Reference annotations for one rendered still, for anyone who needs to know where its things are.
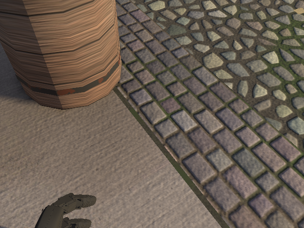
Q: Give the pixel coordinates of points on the left robot hand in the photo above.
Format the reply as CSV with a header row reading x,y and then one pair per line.
x,y
53,215

